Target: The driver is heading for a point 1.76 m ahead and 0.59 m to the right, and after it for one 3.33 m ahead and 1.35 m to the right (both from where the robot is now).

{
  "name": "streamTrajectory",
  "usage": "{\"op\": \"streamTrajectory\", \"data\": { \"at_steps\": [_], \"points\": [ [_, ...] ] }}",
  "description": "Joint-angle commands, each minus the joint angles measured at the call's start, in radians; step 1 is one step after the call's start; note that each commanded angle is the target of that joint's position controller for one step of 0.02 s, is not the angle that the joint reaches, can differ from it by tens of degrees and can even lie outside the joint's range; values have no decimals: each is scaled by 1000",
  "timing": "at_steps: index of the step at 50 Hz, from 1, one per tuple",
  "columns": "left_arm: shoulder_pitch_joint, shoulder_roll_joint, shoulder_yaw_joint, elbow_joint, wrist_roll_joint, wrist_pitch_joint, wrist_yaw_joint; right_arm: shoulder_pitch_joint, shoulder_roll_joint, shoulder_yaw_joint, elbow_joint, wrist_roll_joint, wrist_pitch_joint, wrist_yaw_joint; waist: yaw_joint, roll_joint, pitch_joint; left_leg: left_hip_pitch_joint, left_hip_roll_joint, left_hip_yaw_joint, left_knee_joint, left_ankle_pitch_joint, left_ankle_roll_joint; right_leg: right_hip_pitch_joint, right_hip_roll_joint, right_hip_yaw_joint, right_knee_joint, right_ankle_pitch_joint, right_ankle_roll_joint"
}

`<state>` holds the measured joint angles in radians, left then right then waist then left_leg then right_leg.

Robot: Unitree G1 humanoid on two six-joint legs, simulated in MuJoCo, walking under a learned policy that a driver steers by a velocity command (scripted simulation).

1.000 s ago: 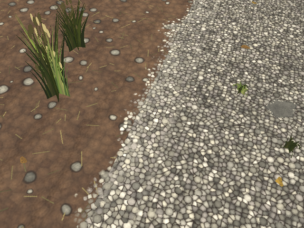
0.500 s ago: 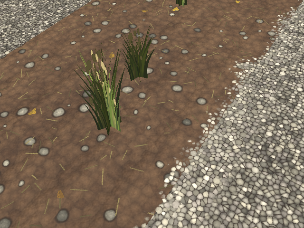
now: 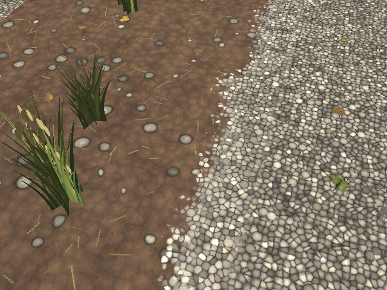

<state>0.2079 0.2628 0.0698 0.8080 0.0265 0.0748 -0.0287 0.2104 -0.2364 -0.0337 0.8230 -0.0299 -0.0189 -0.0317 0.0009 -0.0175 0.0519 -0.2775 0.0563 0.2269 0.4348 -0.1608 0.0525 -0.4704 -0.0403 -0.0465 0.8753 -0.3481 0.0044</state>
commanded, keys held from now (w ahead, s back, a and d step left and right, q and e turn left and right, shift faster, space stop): e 0.64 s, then no key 0.36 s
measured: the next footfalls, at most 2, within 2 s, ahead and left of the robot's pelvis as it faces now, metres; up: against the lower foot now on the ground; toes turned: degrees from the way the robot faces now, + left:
right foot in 0.12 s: +0.04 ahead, -0.12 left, +0.00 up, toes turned -8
left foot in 0.58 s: +0.11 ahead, +0.05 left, +0.00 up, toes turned -27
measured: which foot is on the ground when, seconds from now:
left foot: down 0.00-0.10, up 0.12-0.56, down 0.58-1.00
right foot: up 0.00-0.10, down 0.12-0.58, up 0.60-0.94, down 0.96-1.00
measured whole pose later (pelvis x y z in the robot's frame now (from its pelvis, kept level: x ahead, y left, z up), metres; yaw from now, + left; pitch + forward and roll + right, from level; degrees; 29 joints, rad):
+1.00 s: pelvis -0.02 +0.00 +0.00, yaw -28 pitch -1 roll +0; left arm 0.18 0.25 0.03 0.78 0.02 0.05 0.00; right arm 0.23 -0.27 -0.04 0.77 -0.01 0.03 -0.01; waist -0.02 0.02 0.06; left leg -0.25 0.03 0.05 0.53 -0.29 0.01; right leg -0.16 0.05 0.03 0.45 -0.23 -0.03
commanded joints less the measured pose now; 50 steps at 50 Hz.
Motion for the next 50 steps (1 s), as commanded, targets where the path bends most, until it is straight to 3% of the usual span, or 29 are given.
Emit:
{"op": "streamTrajectory", "data": {
  "at_steps": [1,4,5,6,7,8,10,12,15,22,26,28,29,30,31,32,33,34,36,40,44,46,47,48,49,50],
  "points": [
    [15,54,7,-79,-4,-2,-9,-3,-162,-44,-56,-3,4,6,-5,156,-110,38,288,-170,-137,76,148,111,6,-30,-89,-37,-17],
    [40,55,7,-94,-8,-18,-7,-9,-191,-58,-53,6,22,11,18,127,-111,22,283,-132,-30,29,81,231,32,-53,-301,23,-52],
    [74,78,13,-82,-6,-31,-2,27,-178,-61,-40,1,31,14,25,53,-108,-24,248,-95,66,-37,20,303,29,3,-425,91,-68],
    [94,172,32,-89,5,-46,12,70,-119,-51,-50,-4,41,23,14,-207,-86,-164,131,3,328,-259,-60,356,-184,307,-601,205,-114],
    [108,298,65,-102,1,-46,18,-12,-87,-37,-120,6,56,8,44,-327,-21,-352,-41,-78,480,-494,-102,301,-363,571,-623,462,-270],
    [144,255,64,-88,-2,-42,26,-56,-118,-40,-119,1,69,3,65,-169,-32,-353,-15,-192,606,-457,-103,305,-332,496,-598,491,-309],
    [16,181,39,-109,-9,-34,35,-20,-112,-44,-95,22,60,10,-8,-110,-25,-328,-4,-246,611,-284,-90,277,-194,343,-585,416,-245],
    [-43,142,28,-135,-20,-36,36,16,-138,-54,-76,-4,52,15,-23,-113,-82,-299,-26,-235,641,-216,-87,317,-138,293,-556,524,-227],
    [9,158,34,-129,-25,-45,29,5,-117,-50,-90,7,58,18,-5,-64,-114,-301,-37,-248,604,-214,-98,370,-141,321,-541,540,-240],
    [46,193,48,-132,-9,-35,24,-53,-111,-38,-140,16,58,6,37,-102,-95,-217,-71,-266,382,-256,-88,339,-136,447,-526,395,-257],
    [3,202,54,-142,-8,-29,13,-12,-117,-34,-154,28,45,-1,16,-116,-111,-75,-109,-265,231,-262,-61,285,-111,520,-497,454,-222],
    [-50,193,52,-150,-20,-26,12,61,-110,-31,-141,27,33,-10,-37,-101,-112,79,-118,-259,4,-144,-44,213,-60,522,-459,394,-160],
    [-54,163,44,-158,-29,-29,16,89,-150,-40,-137,17,25,-19,-45,-42,-112,180,-31,-334,-128,-117,-25,126,-3,485,-402,250,-101],
    [11,77,25,-161,-27,-34,20,76,-232,-52,-155,2,24,-27,-2,176,-124,266,236,-577,-221,-157,34,8,122,314,-189,-61,-39],
    [9,135,39,-165,-6,-31,28,0,-295,-67,-179,-3,33,-17,0,269,-62,118,360,-722,-240,-43,156,-90,216,144,-9,-241,-18],
    [-1,186,54,-156,12,-28,25,-4,-231,-54,-187,-2,33,-9,7,169,-43,65,342,-665,-212,57,192,-51,145,174,145,-212,-13],
    [17,181,57,-131,7,-24,17,-51,-167,-35,-190,8,29,-3,34,118,-30,40,268,-559,-189,117,172,-26,141,181,209,-151,-10],
    [50,167,55,-112,0,-18,10,-90,-146,-29,-199,8,29,0,53,115,-29,46,201,-461,-171,173,143,-15,144,171,256,-102,2],
    [66,146,47,-100,-8,-12,-3,-81,-145,-28,-196,9,23,-6,39,159,-55,122,149,-376,-137,299,134,-37,149,153,274,-70,27],
    [-6,108,24,-116,-15,-5,2,10,-154,-34,-158,13,18,-4,-19,164,-78,241,170,-363,-98,366,157,-31,136,144,101,-93,51],
    [-27,83,-1,-113,-23,-2,12,14,-179,-40,-133,5,25,15,-37,215,-87,193,167,-349,-67,361,157,149,113,60,-177,-145,27],
    [6,78,-8,-94,-26,-10,19,14,-191,-43,-115,9,34,22,-13,211,-87,168,158,-345,-24,414,144,241,111,26,-359,-39,6],
    [39,71,-14,-77,-21,-20,24,8,-187,-41,-107,18,38,24,15,182,-83,126,145,-330,7,404,110,330,104,22,-538,119,-8],
    [34,97,-15,-75,-6,-32,30,32,-170,-38,-99,17,35,25,8,134,-95,52,132,-325,25,309,53,433,53,104,-616,229,-25],
    [47,162,-12,-84,12,-48,35,59,-115,-23,-119,12,31,33,-15,-47,-143,-50,67,-263,139,72,-5,535,-154,338,-652,304,-60],
    [-21,181,-12,-80,-4,-53,37,36,-66,-5,-124,25,42,25,-29,-198,-74,-1,-25,-213,68,-260,-35,318,-255,397,-606,467,-165]
  ]
}}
